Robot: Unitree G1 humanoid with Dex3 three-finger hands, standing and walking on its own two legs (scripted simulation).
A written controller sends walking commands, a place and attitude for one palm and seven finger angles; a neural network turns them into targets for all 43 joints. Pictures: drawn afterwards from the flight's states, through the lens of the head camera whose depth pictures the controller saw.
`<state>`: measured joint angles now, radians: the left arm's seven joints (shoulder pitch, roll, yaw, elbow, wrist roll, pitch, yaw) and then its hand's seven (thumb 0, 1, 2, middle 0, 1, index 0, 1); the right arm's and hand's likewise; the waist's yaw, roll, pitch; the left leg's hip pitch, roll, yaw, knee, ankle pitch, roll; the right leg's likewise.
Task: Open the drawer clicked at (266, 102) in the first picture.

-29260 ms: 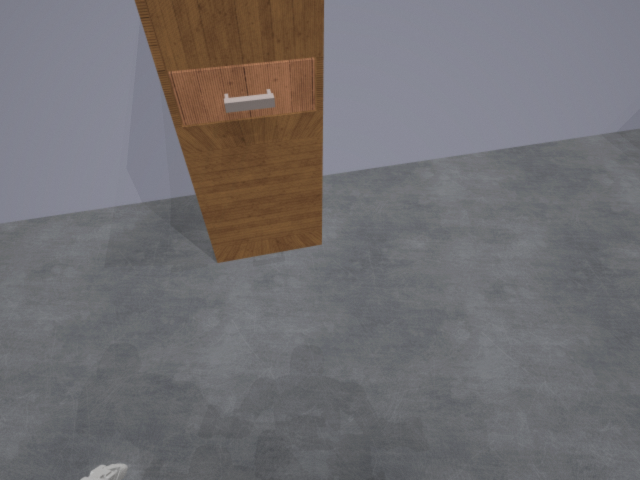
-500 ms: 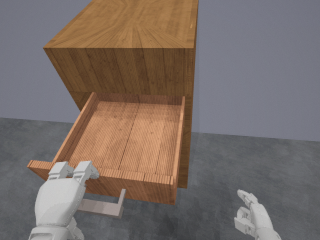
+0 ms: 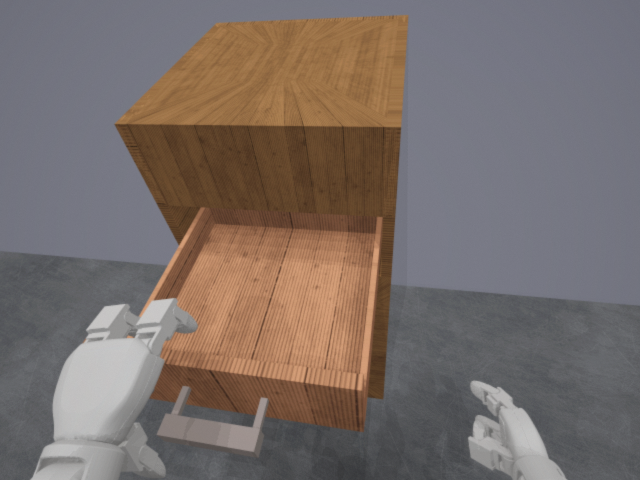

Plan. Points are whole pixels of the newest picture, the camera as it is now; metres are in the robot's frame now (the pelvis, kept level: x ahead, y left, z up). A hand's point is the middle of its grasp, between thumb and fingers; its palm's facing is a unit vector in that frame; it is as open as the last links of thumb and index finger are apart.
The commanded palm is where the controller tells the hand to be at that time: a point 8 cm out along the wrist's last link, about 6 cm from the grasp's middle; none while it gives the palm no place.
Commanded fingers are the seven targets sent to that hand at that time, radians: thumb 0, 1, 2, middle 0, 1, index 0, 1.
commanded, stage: draw the hand back to the body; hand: left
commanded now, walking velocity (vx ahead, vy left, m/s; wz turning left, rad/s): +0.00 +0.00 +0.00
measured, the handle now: (217, 417) +0.20 +0.19 -0.06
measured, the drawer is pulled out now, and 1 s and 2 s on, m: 0.29 0.29 0.29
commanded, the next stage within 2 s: step back with the hand held close in 1.70 s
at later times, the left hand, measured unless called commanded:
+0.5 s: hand (127, 388) +0.17 +0.23 +0.10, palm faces +0.07 -0.12 -0.99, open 13.8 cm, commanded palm +0.14 +0.22 +0.16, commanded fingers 0.00 -0.50 0.30 -0.30 -1.20 -0.30 -1.20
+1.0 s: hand (124, 358) +0.18 +0.21 +0.16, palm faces +0.39 -0.84 -0.38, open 12.9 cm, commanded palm +0.12 +0.26 +0.17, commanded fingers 0.00 0.06 0.54 -0.26 -0.84 -0.26 -0.84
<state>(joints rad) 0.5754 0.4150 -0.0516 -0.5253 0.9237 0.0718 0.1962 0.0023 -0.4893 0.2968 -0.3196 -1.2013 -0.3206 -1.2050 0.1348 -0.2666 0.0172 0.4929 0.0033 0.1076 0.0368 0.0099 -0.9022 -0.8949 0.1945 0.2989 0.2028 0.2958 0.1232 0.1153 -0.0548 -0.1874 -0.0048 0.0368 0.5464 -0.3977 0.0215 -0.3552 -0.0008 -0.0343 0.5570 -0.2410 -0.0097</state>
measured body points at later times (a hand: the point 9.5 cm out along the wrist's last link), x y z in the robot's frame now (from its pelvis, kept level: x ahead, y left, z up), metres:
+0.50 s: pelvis +0.00 +0.00 +0.00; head +0.01 -0.04 +0.45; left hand +0.16 +0.23 +0.16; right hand +0.22 -0.20 -0.09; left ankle -0.07 +0.10 -0.73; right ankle +0.03 -0.11 -0.73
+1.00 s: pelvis +0.01 -0.01 +0.01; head +0.00 -0.02 +0.46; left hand +0.15 +0.25 +0.18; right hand +0.20 -0.19 -0.07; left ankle -0.07 +0.10 -0.73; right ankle +0.03 -0.12 -0.73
